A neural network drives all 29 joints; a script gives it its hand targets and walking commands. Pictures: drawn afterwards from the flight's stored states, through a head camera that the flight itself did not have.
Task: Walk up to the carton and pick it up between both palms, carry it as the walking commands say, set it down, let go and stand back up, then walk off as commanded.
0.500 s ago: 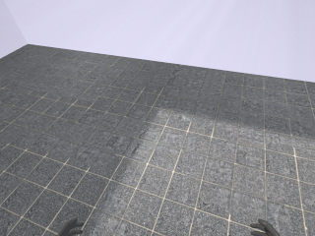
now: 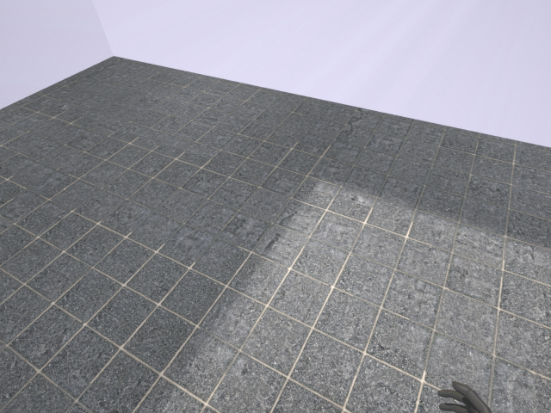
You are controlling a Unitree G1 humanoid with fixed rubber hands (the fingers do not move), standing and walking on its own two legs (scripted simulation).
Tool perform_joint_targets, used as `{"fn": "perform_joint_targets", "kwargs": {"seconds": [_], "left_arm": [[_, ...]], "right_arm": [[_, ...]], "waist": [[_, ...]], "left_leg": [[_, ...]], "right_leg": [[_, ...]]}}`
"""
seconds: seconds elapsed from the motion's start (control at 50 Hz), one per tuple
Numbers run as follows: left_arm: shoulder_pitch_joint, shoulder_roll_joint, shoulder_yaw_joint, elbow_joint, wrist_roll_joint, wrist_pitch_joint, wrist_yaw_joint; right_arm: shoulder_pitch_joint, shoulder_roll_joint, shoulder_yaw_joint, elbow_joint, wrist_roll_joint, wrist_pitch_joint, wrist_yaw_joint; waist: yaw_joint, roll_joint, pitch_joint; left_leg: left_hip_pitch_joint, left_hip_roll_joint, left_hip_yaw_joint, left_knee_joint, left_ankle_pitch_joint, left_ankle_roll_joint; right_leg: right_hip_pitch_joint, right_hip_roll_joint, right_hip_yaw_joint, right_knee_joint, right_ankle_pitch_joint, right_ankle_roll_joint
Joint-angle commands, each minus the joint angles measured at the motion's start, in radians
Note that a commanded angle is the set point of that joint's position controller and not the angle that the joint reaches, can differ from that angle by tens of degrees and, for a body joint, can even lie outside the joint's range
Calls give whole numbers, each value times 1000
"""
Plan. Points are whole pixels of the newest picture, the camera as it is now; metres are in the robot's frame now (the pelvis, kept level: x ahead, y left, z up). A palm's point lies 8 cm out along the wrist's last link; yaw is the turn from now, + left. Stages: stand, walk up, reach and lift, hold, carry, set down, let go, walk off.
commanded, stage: walk up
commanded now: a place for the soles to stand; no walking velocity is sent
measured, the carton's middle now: out of the picture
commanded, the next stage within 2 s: none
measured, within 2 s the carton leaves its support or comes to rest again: neither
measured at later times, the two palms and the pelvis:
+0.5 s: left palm out of the picture -0.02 +0.33 -0.09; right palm out of the picture +0.12 -0.23 -0.09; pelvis -0.07 +0.02 +0.00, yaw +15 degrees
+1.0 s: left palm out of the picture -0.13 +0.35 -0.06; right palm out of the picture +0.12 -0.17 -0.11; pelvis -0.10 +0.03 +0.01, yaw +25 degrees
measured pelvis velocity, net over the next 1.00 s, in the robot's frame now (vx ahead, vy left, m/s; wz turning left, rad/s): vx -0.10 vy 0.03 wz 0.44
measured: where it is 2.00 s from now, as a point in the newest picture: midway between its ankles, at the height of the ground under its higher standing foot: outside the picture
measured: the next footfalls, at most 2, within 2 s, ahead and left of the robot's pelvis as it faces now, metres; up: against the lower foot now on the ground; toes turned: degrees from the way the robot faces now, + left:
left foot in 0.50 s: -0.05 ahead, +0.17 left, +0.00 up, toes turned +18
right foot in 0.76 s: +0.02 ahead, +0.01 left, +0.00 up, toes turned +9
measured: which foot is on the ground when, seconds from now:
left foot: up 0.00-0.48, down 0.50-0.78, up 0.80-1.00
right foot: down 0.00-0.52, up 0.54-0.74, down 0.76-1.00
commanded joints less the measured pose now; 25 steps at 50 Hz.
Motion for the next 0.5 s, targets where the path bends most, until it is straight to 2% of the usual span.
{"fn": "perform_joint_targets", "kwargs": {"seconds": [0.0,0.02,0.04,0.06,0.08,0.1,0.12,0.14,0.16,0.18,0.2,0.22,0.24,0.26,0.28,0.3,0.32,0.34,0.36,0.38,0.4,0.42,0.44,0.46,0.48], "left_arm": [[-105,370,115,-76,29,-47,43],[-161,313,103,-82,39,-59,46],[-194,338,101,-99,44,-66,42],[-170,314,105,-79,40,-69,46],[-194,332,116,-81,37,-69,44],[-181,315,109,-77,37,-70,41],[-143,322,115,-81,29,-68,41],[-109,329,116,-77,35,-74,43],[-46,316,119,-43,26,-70,45],[-50,322,118,-38,36,-64,40],[-54,340,130,-38,28,-66,46],[-108,344,131,-41,37,-64,47],[-120,344,134,-56,38,-58,40],[-107,336,133,-33,42,-62,39],[-99,347,136,-30,46,-63,39],[-123,387,152,-17,53,-59,40],[-111,393,152,-27,54,-60,35],[-71,384,153,-18,44,-64,35],[-59,388,146,-14,46,-65,32],[-61,388,151,-11,37,-67,27],[-92,415,152,-35,45,-66,30],[-116,421,156,-34,44,-66,25],[-143,419,160,-21,44,-65,24],[-167,413,157,-23,37,-61,18],[-188,352,135,-14,27,-50,14]], "right_arm": [[-115,-306,-108,-72,-82,-2,12],[-40,-291,-115,-24,-76,1,22],[-40,-303,-110,-39,-73,5,36],[12,-302,-118,-5,-60,13,48],[67,-316,-119,6,-53,16,57],[58,-330,-129,-7,-59,18,54],[21,-331,-120,-4,-53,21,50],[-12,-333,-118,-14,-46,18,44],[-25,-320,-115,4,-49,23,47],[-45,-311,-110,-4,-50,18,47],[-51,-327,-117,2,-55,21,49],[-15,-319,-122,6,-55,20,45],[-30,-316,-123,-9,-56,21,47],[-65,-307,-113,1,-49,18,52],[-73,-292,-110,-8,-60,17,56],[-22,-301,-122,-9,-65,15,54],[-4,-305,-121,-6,-60,15,57],[-67,-286,-114,-2,-58,12,62],[-104,-292,-116,-12,-63,10,64],[-118,-290,-115,-13,-60,4,64],[-49,-318,-120,1,-65,3,68],[27,-337,-137,19,-71,2,71],[73,-338,-139,41,-61,4,76],[135,-324,-144,53,-67,1,70],[191,-370,-154,97,-72,-4,60]], "waist": [[7,-47,85],[-39,-14,81],[-42,-63,75],[-61,2,23],[-92,-26,-31],[-77,-44,-34],[-44,-39,-14],[-30,6,-25],[-2,47,-93],[10,-28,-83],[4,12,-121],[-32,-31,-119],[-13,-74,-112],[2,-70,-89],[-5,-59,-79],[-38,-67,-111],[-41,-67,-130],[-3,2,-110],[23,-11,-127],[21,-16,-93],[-1,-81,-125],[-38,-131,-158],[-62,-71,-199],[-101,-62,-219],[-134,84,-236]], "left_leg": [[-324,83,-224,413,-105,-47],[-294,79,-220,422,-44,-47],[-215,82,-193,476,-27,-62],[-169,87,-174,517,-11,-51],[-172,71,-156,512,17,-52],[-181,92,-138,516,5,-69],[-179,76,-141,511,8,-68],[-218,87,-122,471,13,-62],[-220,95,-148,439,2,-59],[-247,130,-115,388,-26,-74],[-225,128,-141,406,-28,-55],[-184,153,-83,392,-23,-61],[-163,171,-70,352,-55,-64],[-178,180,-80,306,-75,-60],[-167,199,-72,285,-64,-46],[-101,229,-49,283,-100,-42],[-77,228,-36,248,-123,-30],[-108,243,-44,181,-124,-33],[-88,249,-40,157,-130,-29],[-127,235,-24,142,-139,-21],[-31,232,-11,166,-154,-22],[4,251,-5,147,-154,-18],[79,232,21,128,-145,-12],[148,236,22,-1,-97,4],[293,213,-42,-132,-94,49]], "right_leg": [[-125,-500,531,-739,-402,-34],[-122,-427,439,-718,-291,48],[-177,-392,371,-690,-269,1],[-140,-345,297,-659,-193,28],[-60,-305,218,-628,-135,65],[-26,-311,189,-609,-85,51],[-30,-314,208,-617,-100,72],[64,-309,210,-595,-80,62],[150,-322,242,-577,-86,76],[163,-340,238,-573,-92,15],[143,-371,246,-581,-122,41],[120,-361,192,-575,-102,-7],[97,-383,176,-576,-100,-32],[90,-396,221,-590,-130,-43],[63,-417,210,-581,-117,-64],[49,-442,199,-569,-148,-93],[69,-454,185,-566,-142,-89],[74,-478,179,-540,-68,-96],[46,-476,172,-532,-103,-123],[51,-480,168,-535,-112,-112],[-15,-489,181,-556,-203,-117],[-45,-491,155,-557,-247,-111],[-57,-465,125,-532,-228,-96],[-84,-413,56,-416,-189,-65],[-170,-312,-35,-229,-172,-13]]}}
